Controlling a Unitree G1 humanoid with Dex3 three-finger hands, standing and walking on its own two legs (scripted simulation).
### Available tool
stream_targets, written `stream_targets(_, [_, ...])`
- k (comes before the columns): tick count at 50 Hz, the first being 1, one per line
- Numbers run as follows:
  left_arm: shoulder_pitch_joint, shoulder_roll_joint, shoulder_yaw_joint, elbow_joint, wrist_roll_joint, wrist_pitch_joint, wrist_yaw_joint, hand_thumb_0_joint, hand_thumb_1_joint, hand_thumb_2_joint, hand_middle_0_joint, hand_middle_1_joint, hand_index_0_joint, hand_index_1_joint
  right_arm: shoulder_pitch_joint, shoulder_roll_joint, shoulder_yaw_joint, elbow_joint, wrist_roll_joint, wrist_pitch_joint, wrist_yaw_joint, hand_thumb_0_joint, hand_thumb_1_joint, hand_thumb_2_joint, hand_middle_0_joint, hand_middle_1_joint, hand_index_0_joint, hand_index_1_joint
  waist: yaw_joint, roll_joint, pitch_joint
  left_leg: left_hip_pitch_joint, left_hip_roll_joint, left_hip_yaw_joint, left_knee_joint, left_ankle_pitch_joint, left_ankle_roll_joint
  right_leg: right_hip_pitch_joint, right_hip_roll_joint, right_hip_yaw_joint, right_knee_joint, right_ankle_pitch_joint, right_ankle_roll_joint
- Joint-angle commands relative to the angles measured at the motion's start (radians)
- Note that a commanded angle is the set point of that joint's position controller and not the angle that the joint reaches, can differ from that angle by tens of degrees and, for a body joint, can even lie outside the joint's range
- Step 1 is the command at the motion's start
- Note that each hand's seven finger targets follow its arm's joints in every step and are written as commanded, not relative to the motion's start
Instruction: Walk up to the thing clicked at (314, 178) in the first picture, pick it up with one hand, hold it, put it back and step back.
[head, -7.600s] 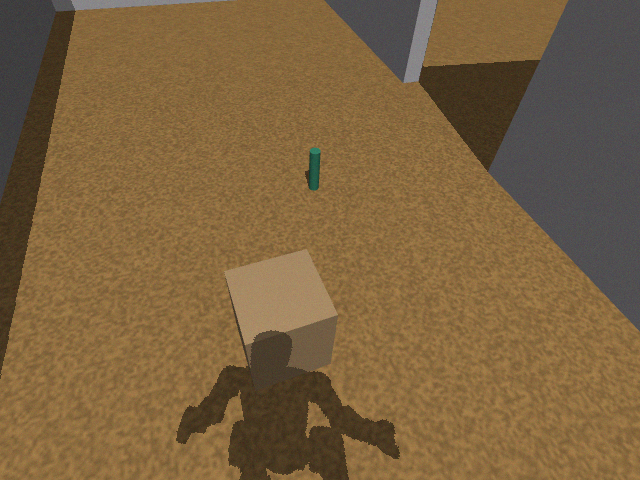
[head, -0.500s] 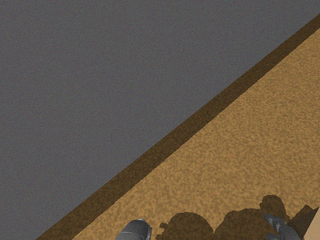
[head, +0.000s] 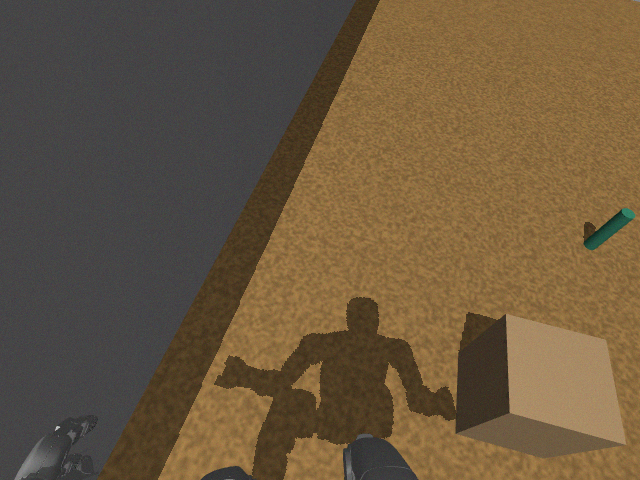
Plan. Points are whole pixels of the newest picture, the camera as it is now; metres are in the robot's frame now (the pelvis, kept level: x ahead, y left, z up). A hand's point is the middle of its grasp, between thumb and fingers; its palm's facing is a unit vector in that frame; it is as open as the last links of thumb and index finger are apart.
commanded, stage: walk up
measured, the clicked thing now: (607, 230) +1.00 -1.20 -0.66
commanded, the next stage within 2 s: none
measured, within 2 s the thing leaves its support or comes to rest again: neither
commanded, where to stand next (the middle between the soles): +0.09 -0.04 m, yaw -34 degrees
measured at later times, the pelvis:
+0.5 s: pelvis +0.01 +0.00 -0.02, yaw -19 degrees
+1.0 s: pelvis +0.00 -0.04 -0.02, yaw -23 degrees
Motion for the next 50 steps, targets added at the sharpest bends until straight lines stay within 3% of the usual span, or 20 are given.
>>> stream_targets(1, [0.02, 0.109, 0.043, -0.098, 0.0, -0.005, -0.001, 0.0, 0.9, 0.9, -0.2, -0.3, -0.2, -0.3, 0.055, -0.283, -0.102, -0.081, 0.0, -0.019, -0.028, 0.0, -0.9, -0.9, 0.2, 0.3, 0.2, 0.3, -0.003, 0.212, -0.161, 0.203, 0.252, -0.184, -0.145, 0.569, 0.094, -0.046, -0.025, -0.054, -0.072, 0.046, -0.016])
stream_targets(9, [0.078, 0.116, 0.078, -0.085, 0.023, -0.016, -0.003, 0.0, 0.9, 0.9, -0.2, -0.3, -0.2, -0.3, 0.017, -0.296, -0.108, -0.104, 0.012, 0.003, -0.027, 0.0, -0.9, -0.9, 0.2, 0.3, 0.2, 0.3, 0.056, 0.196, -0.218, 0.09, 0.262, -0.06, 0.095, 0.44, 0.09, 0.245, 0.013, -0.106, -0.445, 0.04, -0.083])
stream_targets(10, [0.174, 0.172, 0.104, -0.052, 0.027, -0.03, 0.006, 0.0, 0.9, 0.9, -0.2, -0.3, -0.2, -0.3, 0.008, -0.252, -0.092, -0.112, 0.016, 0.004, -0.026, 0.0, -0.9, -0.9, 0.2, 0.3, 0.2, 0.3, 0.12, 0.05, -0.265, -0.056, 0.185, -0.017, 0.327, 0.365, 0.04, 0.44, -0.008, 0.011, -0.534, 0.063, -0.133])
stream_targets(11, [0.193, 0.252, 0.125, -0.062, 0.039, -0.042, 0.019, 0.0, 0.9, 0.9, -0.2, -0.3, -0.2, -0.3, 0.017, -0.165, -0.063, -0.135, 0.023, 0.002, -0.024, 0.0, -0.9, -0.9, 0.2, 0.3, 0.2, 0.3, 0.126, -0.237, -0.247, -0.359, 0.026, 0.002, 0.524, -0.127, -0.022, 0.59, -0.208, 0.375, -0.569, 0.246, -0.216])
stream_targets(12, [0.144, 0.268, 0.121, -0.095, 0.025, -0.04, 0.02, 0.0, 0.9, 0.9, -0.2, -0.3, -0.2, -0.3, -0.058, -0.214, -0.071, -0.142, 0.024, 0.004, -0.038, 0.0, -0.9, -0.9, 0.2, 0.3, 0.2, 0.3, 0.137, -0.218, -0.227, -0.419, -0.033, -0.113, 0.562, -0.368, -0.054, 0.505, -0.324, 0.581, -0.588, 0.357, -0.364])
stream_targets(17, [0.037, 0.179, 0.092, -0.11, 0.015, -0.037, 0.039, 0.0, 0.9, 0.9, -0.2, -0.3, -0.2, -0.3, 0.012, -0.224, -0.063, -0.032, 0.011, -0.015, -0.043, 0.0, -0.9, -0.9, 0.2, 0.3, 0.2, 0.3, 0.061, -0.127, -0.14, -0.252, -0.027, -0.15, 0.408, -0.192, -0.037, 0.28, -0.145, 0.28, -0.508, 0.458, -0.237])
stream_targets(21, [0.043, 0.172, 0.084, -0.116, 0.027, -0.038, 0.031, 0.0, 0.9, 0.9, -0.2, -0.3, -0.2, -0.3, 0.024, -0.203, -0.058, -0.015, 0.006, -0.022, -0.053, 0.0, -0.9, -0.9, 0.2, 0.3, 0.2, 0.3, 0.066, -0.136, -0.16, -0.124, -0.069, -0.137, 0.254, -0.158, -0.014, 0.203, -0.138, 0.296, -0.449, 0.574, -0.24])
stream_targets(24, [-0.013, 0.13, 0.062, -0.128, 0.009, -0.022, 0.028, 0.0, 0.9, 0.9, -0.2, -0.3, -0.2, -0.3, 0.118, -0.194, -0.068, 0.016, -0.01, -0.037, -0.059, 0.0, -0.9, -0.9, 0.2, 0.3, 0.2, 0.3, -0.011, -0.066, -0.185, 0.171, -0.093, -0.153, -0.006, 0.069, 0.011, -0.008, -0.076, 0.231, -0.301, 0.379, -0.148])
stream_targets(25, [0.003, 0.075, 0.049, -0.138, 0.003, -0.02, 0.028, 0.0, 0.9, 0.9, -0.2, -0.3, -0.2, -0.3, 0.127, -0.258, -0.087, 0.007, -0.027, -0.044, -0.064, 0.0, -0.9, -0.9, 0.2, 0.3, 0.2, 0.3, -0.023, 0.085, -0.194, 0.247, 0.071, -0.401, -0.14, -0.017, 0.051, -0.129, 0.021, 0.206, -0.154, 0.184, -0.079])
stream_targets(26, [0.067, 0.069, 0.043, -0.114, 0.012, -0.01, 0.035, 0.0, 0.9, 0.9, -0.2, -0.3, -0.2, -0.3, 0.076, -0.359, -0.107, -0.017, -0.018, -0.045, -0.066, 0.0, -0.9, -0.9, 0.2, 0.3, 0.2, 0.3, 0.01, 0.252, -0.182, 0.176, 0.36, -0.721, -0.303, -0.131, 0.142, -0.18, 0.13, 0.098, 0.047, -0.153, -0.024])
stream_targets(27, [0.067, 0.178, 0.069, -0.087, 0.027, -0.006, 0.046, 0.0, 0.9, 0.9, -0.2, -0.3, -0.2, -0.3, 0.008, -0.4, -0.122, -0.032, -0.002, -0.041, -0.058, 0.0, -0.9, -0.9, 0.2, 0.3, 0.2, 0.3, 0.016, 0.208, -0.149, 0.09, 0.455, -0.813, -0.323, -0.159, 0.255, -0.138, 0.067, 0.14, 0.182, -0.196, -0.017])
stream_targets(32, [0.134, 0.161, 0.089, 0.015, 0.013, -0.017, 0.001, 0.0, 0.9, 0.9, -0.2, -0.3, -0.2, -0.3, -0.074, -0.302, -0.087, -0.031, -0.017, -0.042, -0.049, 0.0, -0.9, -0.9, 0.2, 0.3, 0.2, 0.3, 0.058, 0.205, -0.077, -0.014, 0.205, -0.358, -0.249, -0.177, 0.154, -0.041, 0.006, 0.059, 0.073, -0.032, -0.003])
stream_targets(35, [0.113, 0.132, 0.081, 0.022, 0.014, -0.029, -0.012, 0.0, 0.9, 0.9, -0.2, -0.3, -0.2, -0.3, -0.064, -0.312, -0.089, -0.038, -0.034, -0.029, -0.031, 0.0, -0.9, -0.9, 0.2, 0.3, 0.2, 0.3, 0.036, 0.27, -0.095, -0.029, 0.199, -0.287, -0.232, -0.266, 0.159, 0.058, -0.005, -0.03, -0.124, -0.105, 0.005])
stream_targets(39, [0.223, 0.129, 0.085, 0.096, 0.022, -0.054, 0.021, 0.0, 0.9, 0.9, -0.2, -0.3, -0.2, -0.3, -0.108, -0.268, -0.073, -0.046, -0.028, 0.012, -0.017, 0.0, -0.9, -0.9, 0.2, 0.3, 0.2, 0.3, 0.089, 0.175, -0.15, -0.14, 0.144, -0.18, 0.008, -0.247, 0.104, 0.317, 0.056, -0.109, -0.42, 0.057, -0.009])
stream_targets(40, [0.243, 0.167, 0.097, 0.104, 0.028, -0.063, 0.033, 0.0, 0.9, 0.9, -0.2, -0.3, -0.2, -0.3, -0.074, -0.206, -0.054, -0.045, -0.02, 0.022, -0.018, 0.0, -0.9, -0.9, 0.2, 0.3, 0.2, 0.3, 0.101, 0.037, -0.139, -0.22, 0.094, -0.128, 0.174, -0.284, 0.058, 0.359, 0.022, 0.017, -0.514, -0.028, -0.038])
stream_targets(41, [0.219, 0.254, 0.111, 0.075, 0.043, -0.075, 0.045, 0.0, 0.9, 0.9, -0.2, -0.3, -0.2, -0.3, -0.095, -0.129, -0.029, -0.073, -0.01, 0.026, -0.017, 0.0, -0.9, -0.9, 0.2, 0.3, 0.2, 0.3, 0.102, -0.211, -0.087, -0.401, -0.023, -0.072, 0.394, -0.301, -0.013, 0.327, -0.217, 0.481, -0.667, -0.15, -0.126])
stream_targets(42, [0.142, 0.309, 0.104, 0.047, 0.045, -0.078, 0.053, 0.0, 0.9, 0.9, -0.2, -0.3, -0.2, -0.3, -0.176, -0.195, -0.046, -0.071, -0.009, 0.031, -0.032, 0.0, -0.9, -0.9, 0.2, 0.3, 0.2, 0.3, 0.104, -0.145, -0.048, -0.327, -0.013, -0.219, 0.434, -0.316, -0.023, 0.134, -0.336, 0.662, -0.704, -0.134, -0.257])
stream_targets(43, [0.107, 0.275, 0.095, 0.045, 0.03, -0.083, 0.056, 0.0, 0.9, 0.9, -0.2, -0.3, -0.2, -0.3, -0.162, -0.228, -0.056, -0.044, -0.005, 0.028, -0.032, 0.0, -0.9, -0.9, 0.2, 0.3, 0.2, 0.3, 0.077, -0.065, -0.031, -0.285, 0.012, -0.255, 0.433, -0.283, -0.021, 0.117, -0.311, 0.588, -0.66, -0.053, -0.267])
stream_targets(44, [-0.016, 0.247, 0.095, 0.006, 0.029, -0.083, 0.051, 0.0, 0.9, 0.9, -0.2, -0.3, -0.2, -0.3, -0.076, -0.22, -0.062, -0.014, 0.013, 0.037, -0.03, 0.0, -0.9, -0.9, 0.2, 0.3, 0.2, 0.3, 0.057, -0.149, -0.054, -0.388, -0.024, -0.231, 0.517, -0.226, -0.016, 0.265, -0.345, 0.313, -0.624, 0.094, -0.257])
stream_targets(50, [0.009, 0.231, 0.083, 0.003, 0.032, -0.079, 0.057, 0.0, 0.9, 0.9, -0.2, -0.3, -0.2, -0.3, -0.046, -0.212, -0.079, 0.01, 0.001, 0.027, -0.013, 0.0, -0.9, -0.9, 0.2, 0.3, 0.2, 0.3, 0.09, -0.151, -0.136, -0.243, -0.012, -0.192, 0.36, -0.187, -0.028, 0.278, -0.349, 0.145, -0.474, 0.438, -0.242])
